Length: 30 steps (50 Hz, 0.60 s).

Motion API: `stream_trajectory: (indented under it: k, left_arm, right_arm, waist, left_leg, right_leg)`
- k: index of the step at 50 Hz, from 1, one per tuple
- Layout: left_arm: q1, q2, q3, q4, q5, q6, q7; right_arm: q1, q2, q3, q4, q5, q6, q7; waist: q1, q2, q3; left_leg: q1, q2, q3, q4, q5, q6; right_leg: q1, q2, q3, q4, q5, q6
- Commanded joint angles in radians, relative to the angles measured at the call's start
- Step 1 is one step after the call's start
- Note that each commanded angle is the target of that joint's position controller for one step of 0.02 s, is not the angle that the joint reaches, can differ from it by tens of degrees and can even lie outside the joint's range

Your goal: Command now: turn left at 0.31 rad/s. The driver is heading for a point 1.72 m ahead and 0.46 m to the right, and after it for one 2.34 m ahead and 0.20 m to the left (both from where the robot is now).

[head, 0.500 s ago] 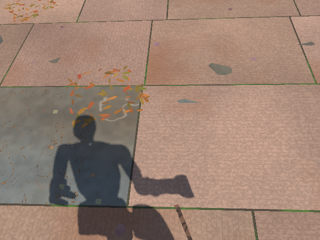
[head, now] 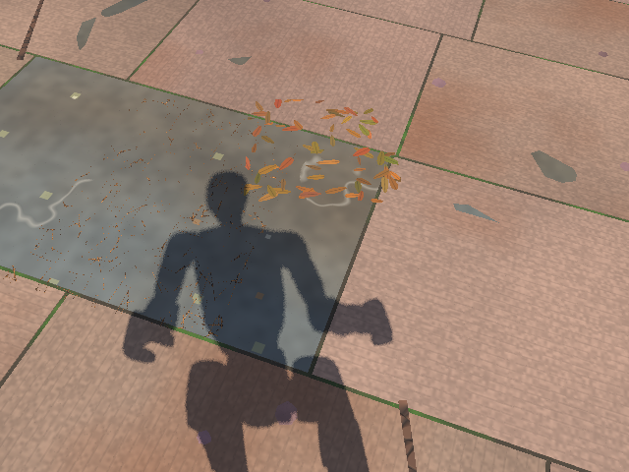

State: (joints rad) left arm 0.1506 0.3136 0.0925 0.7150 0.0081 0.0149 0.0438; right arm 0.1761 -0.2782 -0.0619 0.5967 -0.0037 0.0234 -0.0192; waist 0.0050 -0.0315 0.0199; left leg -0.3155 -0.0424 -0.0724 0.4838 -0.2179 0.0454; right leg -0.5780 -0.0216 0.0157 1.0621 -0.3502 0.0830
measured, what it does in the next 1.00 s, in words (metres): steps on the spot: right foot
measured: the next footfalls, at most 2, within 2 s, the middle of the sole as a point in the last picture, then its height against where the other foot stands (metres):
right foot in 0.18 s outside the picture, level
right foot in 1.74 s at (369, 468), level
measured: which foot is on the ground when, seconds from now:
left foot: down 0.00-1.00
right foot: up 0.00-0.16, down 0.18-1.00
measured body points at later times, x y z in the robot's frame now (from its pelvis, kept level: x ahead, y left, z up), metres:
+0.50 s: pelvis +0.01 -0.03 -0.01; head +0.02 -0.03 +0.44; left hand +0.16 +0.22 -0.11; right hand +0.15 -0.28 -0.12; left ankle +0.02 +0.09 -0.74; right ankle +0.01 -0.14 -0.74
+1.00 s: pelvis +0.02 -0.04 -0.01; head +0.02 -0.04 +0.44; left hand +0.14 +0.20 -0.11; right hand +0.16 -0.28 -0.12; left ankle +0.02 +0.10 -0.74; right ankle +0.01 -0.15 -0.74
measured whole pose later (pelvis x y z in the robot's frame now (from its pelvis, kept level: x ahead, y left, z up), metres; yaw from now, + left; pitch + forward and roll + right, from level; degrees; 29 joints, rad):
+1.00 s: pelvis +0.02 -0.04 -0.01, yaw +3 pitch -1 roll +0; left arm 0.22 0.19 0.04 0.71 0.01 -0.03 0.01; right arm 0.21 -0.19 -0.06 0.71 -0.01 0.01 -0.03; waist 0.00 0.01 0.02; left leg -0.25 -0.03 -0.11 0.57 -0.30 -0.02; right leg -0.23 0.02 -0.01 0.56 -0.31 -0.02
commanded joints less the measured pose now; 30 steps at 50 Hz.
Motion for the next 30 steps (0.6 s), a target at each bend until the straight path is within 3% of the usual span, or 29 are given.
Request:
stream_trajectory:
  k: [1,5,7,8,9,10,11,12,13,15,22,30]
  left_arm:
    - [-0.027,0.031,-0.005,-0.072,-0.002,-0.013,-0.006]
    - [-0.033,0.047,-0.005,-0.082,-0.010,-0.017,-0.019]
    - [-0.002,0.032,-0.008,-0.075,-0.011,-0.025,-0.027]
    - [0.024,0.019,-0.013,-0.068,-0.003,-0.031,-0.032]
    - [0.039,0.041,-0.012,-0.072,0.015,-0.036,-0.032]
    - [0.040,0.120,0.002,-0.086,0.026,-0.038,-0.027]
    - [-0.006,0.086,-0.006,-0.068,0.022,-0.039,-0.031]
    - [-0.056,0.023,-0.024,-0.092,0.017,-0.043,-0.037]
    - [-0.055,0.017,-0.024,-0.093,0.016,-0.045,-0.036]
    - [-0.030,0.038,-0.019,-0.094,0.010,-0.054,-0.033]
    - [0.010,0.012,-0.027,-0.107,0.007,-0.049,-0.021]
    - [0.013,-0.011,-0.029,-0.110,0.004,-0.051,-0.031]
  right_arm:
    - [-0.040,-0.137,-0.035,-0.063,-0.004,-0.014,-0.008]
    - [-0.031,-0.140,-0.029,-0.044,-0.007,-0.009,0.004]
    - [-0.053,-0.117,-0.017,-0.036,0.001,-0.008,0.008]
    - [-0.048,-0.095,-0.007,-0.027,0.006,-0.010,0.008]
    - [-0.009,-0.066,0.002,-0.015,-0.003,-0.019,0.008]
    - [0.046,-0.058,0.002,-0.011,-0.021,-0.029,0.013]
    - [0.048,-0.052,0.000,-0.012,-0.019,-0.033,0.012]
    - [0.017,-0.083,-0.006,-0.003,-0.024,-0.030,0.009]
    - [-0.022,-0.087,-0.011,-0.006,-0.020,-0.025,0.009]
    - [-0.032,-0.075,-0.012,-0.007,-0.017,-0.013,0.008]
    - [-0.005,-0.036,-0.012,0.017,-0.010,-0.029,0.012]
    - [0.017,-0.031,-0.017,0.028,-0.008,-0.031,0.003]
  waist:
    - [-0.011,0.179,-0.140]
    - [-0.033,0.194,-0.102]
    - [-0.002,0.178,-0.087]
    - [0.021,0.156,-0.085]
    - [0.011,0.109,-0.107]
    - [-0.044,-0.043,-0.121]
    - [-0.078,-0.183,-0.122]
    - [-0.060,-0.145,-0.094]
    - [-0.037,-0.120,-0.073]
    - [-0.017,-0.072,-0.042]
    - [0.002,0.033,-0.048]
    - [-0.003,0.049,-0.052]
  left_leg:
    - [0.127,0.224,-0.195,-0.107,0.298,0.176]
    - [0.072,0.237,-0.255,-0.102,0.188,0.193]
    - [0.046,0.218,-0.264,-0.076,0.172,0.172]
    - [0.019,0.192,-0.251,-0.063,0.151,0.138]
    - [-0.022,0.152,-0.232,-0.038,0.071,0.081]
    - [-0.070,0.063,-0.147,0.051,-0.069,0.023]
    - [0.004,0.027,-0.052,0.046,-0.131,-0.027]
    - [0.053,0.042,-0.052,0.033,-0.085,-0.046]
    - [0.045,0.034,-0.050,0.030,-0.052,-0.042]
    - [0.028,0.039,-0.071,0.018,-0.015,-0.026]
    - [0.012,0.053,-0.092,0.000,0.032,-0.021]
    - [0.047,0.062,-0.097,0.007,0.077,-0.029]
  right_leg:
    - [0.049,-0.018,0.020,-0.147,0.023,-0.001]
    - [0.171,-0.007,0.007,-0.316,-0.028,-0.020]
    - [0.269,0.004,-0.005,-0.489,0.054,-0.039]
    - [0.359,0.005,-0.007,-0.633,0.184,-0.055]
    - [0.461,-0.055,0.058,-0.662,0.317,-0.076]
    - [0.507,-0.171,0.153,-0.631,0.505,-0.129]
    - [0.372,-0.201,0.205,-0.661,0.357,-0.207]
    - [0.321,-0.161,0.182,-0.682,0.224,-0.198]
    - [0.316,-0.119,0.142,-0.671,0.145,-0.161]
    - [0.312,-0.087,0.104,-0.652,0.100,-0.127]
    - [0.354,-0.051,0.064,-0.594,0.142,-0.121]
    - [0.347,-0.035,0.053,-0.585,0.173,-0.120]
